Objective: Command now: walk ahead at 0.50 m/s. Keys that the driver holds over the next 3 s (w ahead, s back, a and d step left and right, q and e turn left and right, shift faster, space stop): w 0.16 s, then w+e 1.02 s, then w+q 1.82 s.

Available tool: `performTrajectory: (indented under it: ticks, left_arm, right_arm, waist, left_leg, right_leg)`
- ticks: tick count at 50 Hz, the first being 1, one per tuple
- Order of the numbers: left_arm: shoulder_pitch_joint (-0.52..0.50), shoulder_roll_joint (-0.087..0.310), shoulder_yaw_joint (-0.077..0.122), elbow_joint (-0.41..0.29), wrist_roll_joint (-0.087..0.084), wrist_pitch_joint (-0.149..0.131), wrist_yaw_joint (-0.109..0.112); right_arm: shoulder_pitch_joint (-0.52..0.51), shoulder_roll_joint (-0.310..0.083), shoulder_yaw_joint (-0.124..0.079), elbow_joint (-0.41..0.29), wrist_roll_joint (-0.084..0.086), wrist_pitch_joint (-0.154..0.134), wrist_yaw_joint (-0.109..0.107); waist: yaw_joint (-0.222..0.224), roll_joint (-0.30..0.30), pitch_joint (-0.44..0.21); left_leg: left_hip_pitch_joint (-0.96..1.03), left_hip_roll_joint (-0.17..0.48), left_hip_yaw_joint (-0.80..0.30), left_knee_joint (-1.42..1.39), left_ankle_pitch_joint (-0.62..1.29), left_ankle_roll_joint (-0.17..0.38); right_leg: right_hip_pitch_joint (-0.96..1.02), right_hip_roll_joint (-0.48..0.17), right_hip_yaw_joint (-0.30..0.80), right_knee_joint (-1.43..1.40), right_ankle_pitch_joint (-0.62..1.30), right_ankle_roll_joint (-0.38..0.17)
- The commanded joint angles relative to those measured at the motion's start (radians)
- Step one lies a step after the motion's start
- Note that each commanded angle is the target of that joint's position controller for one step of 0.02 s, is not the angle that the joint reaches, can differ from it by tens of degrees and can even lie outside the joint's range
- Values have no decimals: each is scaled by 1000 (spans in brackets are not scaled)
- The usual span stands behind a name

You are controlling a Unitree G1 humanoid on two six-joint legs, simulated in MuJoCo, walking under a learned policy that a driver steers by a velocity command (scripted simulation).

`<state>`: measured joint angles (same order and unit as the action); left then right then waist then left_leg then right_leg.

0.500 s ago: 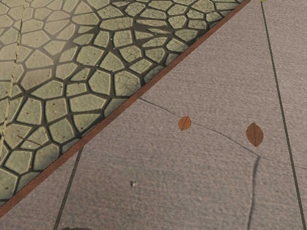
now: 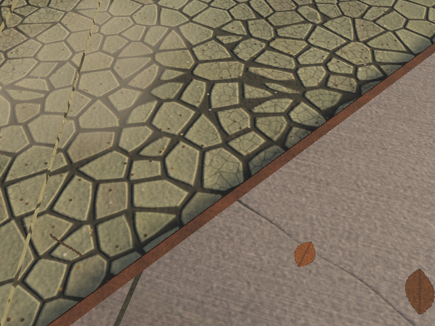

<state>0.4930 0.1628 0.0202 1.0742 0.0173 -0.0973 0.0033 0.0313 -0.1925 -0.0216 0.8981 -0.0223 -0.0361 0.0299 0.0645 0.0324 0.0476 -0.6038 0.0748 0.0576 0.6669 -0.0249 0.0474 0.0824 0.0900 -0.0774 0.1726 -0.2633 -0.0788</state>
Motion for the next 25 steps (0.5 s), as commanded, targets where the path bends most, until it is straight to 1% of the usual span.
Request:
performTrajectory:
  ticks: [1, 2, 3, 4, 5, 6, 7, 8, 9, 10, 11, 12, 13, 14, 16, 17, 20, 23, 25]
  left_arm:
    - [69, 146, 26, -6, 9, -2, 14]
    - [56, 152, 28, -5, 11, -1, 17]
    - [37, 160, 31, -6, 12, 0, 19]
    - [24, 168, 34, -6, 11, 3, 19]
    - [6, 166, 33, -9, 6, 6, 16]
    - [-1, 141, 23, -39, -4, 4, 12]
    - [118, 37, 5, -53, -42, 5, 1]
    - [50, 140, 34, -47, -12, 8, 4]
    - [-42, 139, 38, -78, -10, 7, 1]
    - [-86, 122, 36, -86, -11, 5, -1]
    - [-93, 106, 39, -82, -2, 16, -3]
    - [-68, 85, 37, -75, 10, 32, -10]
    - [-55, 70, 37, -70, 14, 46, -16]
    - [-60, 66, 39, -74, 15, 56, -20]
    - [-118, 66, 41, -96, 14, 71, -27]
    - [-161, 69, 42, -111, 13, 76, -29]
    - [-275, 75, 41, -153, 6, 77, -34]
    - [-375, 60, 29, -189, 3, 71, -41]
    - [-438, 53, 22, -214, 5, 70, -43]
  right_arm:
    - [-104, -68, -13, -86, 1, -20, -3]
    - [-87, -72, -16, -85, 2, -25, -5]
    - [-38, -78, -21, -72, 2, -31, -9]
    - [62, -91, -31, -39, 1, -37, -16]
    - [233, -111, -46, 21, -6, -47, -25]
    - [415, -185, -69, 62, -31, -56, -37]
    - [477, -281, -93, 68, -40, -51, -35]
    - [408, -235, -88, 62, 5, -34, -25]
    - [289, -180, -71, 42, 11, -35, -23]
    - [230, -120, -56, 32, 7, -44, -19]
    - [215, -88, -46, 40, 4, -53, -21]
    - [219, -56, -36, 55, 6, -60, -27]
    - [246, -51, -33, 68, 5, -69, -30]
    - [276, -61, -34, 80, 6, -79, -32]
    - [311, -89, -39, 92, 8, -88, -34]
    - [328, -94, -39, 95, 7, -89, -35]
    - [374, -91, -35, 101, 6, -88, -40]
    - [402, -90, -30, 105, 7, -85, -47]
    - [440, -95, -30, 117, 7, -82, -55]
  waist:
    - [-17, -98, 77]
    - [-32, -99, 70]
    - [-57, -102, 45]
    - [-98, -103, -6]
    - [-168, -74, -92]
    - [-227, -6, -210]
    - [-176, 218, -335]
    - [-169, 71, -288]
    - [-125, 36, -129]
    - [-102, -11, -62]
    - [-73, -9, -25]
    - [-45, 11, -13]
    - [-37, 23, -14]
    - [-30, 21, -11]
    - [-26, 22, 12]
    - [-32, 20, 25]
    - [-53, 17, 50]
    - [-73, 21, 63]
    - [-93, 26, 70]
  left_leg:
    - [-36, -23, 14, -62, -53, 29]
    - [4, -37, 20, -88, -90, 44]
    - [90, -65, 34, -112, -131, 62]
    - [218, -99, 47, -143, -149, 82]
    - [427, -116, 54, -201, -105, 107]
    - [696, 64, -143, -208, -166, 161]
    - [961, 360, -643, -311, -227, 313]
    - [881, 322, -717, -396, -304, 299]
    - [731, 294, -533, -414, -300, 259]
    - [601, 253, -422, -456, -207, 222]
    - [516, 210, -328, -478, -139, 178]
    - [454, 175, -250, -499, -100, 144]
    - [433, 166, -210, -508, -60, 132]
    - [429, 160, -179, -516, -15, 128]
    - [433, 154, -115, -539, 11, 117]
    - [443, 151, -91, -548, 20, 109]
    - [488, 142, -25, -556, 86, 87]
    - [527, 129, 47, -542, 176, 70]
    - [578, 142, 79, -527, 241, 68]
  right_leg:
    - [31, -320, 133, 14, 560, -121]
    - [44, -324, 123, 49, 633, -114]
    - [43, -320, 106, 114, 762, -101]
    - [33, -308, 92, 230, 875, -88]
    - [-31, -268, 57, 419, 863, -68]
    - [-240, -223, 28, 696, 572, -47]
    - [-605, -29, -22, 1089, -177, 0]
    - [-703, -51, 119, 1174, -225, -16]
    - [-739, -102, 127, 1162, -132, -23]
    - [-701, -136, 129, 1107, -63, -23]
    - [-652, -158, 132, 1056, -34, -19]
    - [-600, -171, 133, 1016, -17, -9]
    - [-574, -168, 129, 1002, -7, -4]
    - [-579, -167, 124, 995, 6, 0]
    - [-642, -176, 118, 965, 67, 7]
    - [-682, -182, 115, 943, 104, 11]
    - [-765, -184, 102, 842, 205, 20]
    - [-755, -171, 51, 679, 274, 22]
    - [-747, -162, 7, 592, 283, 12]
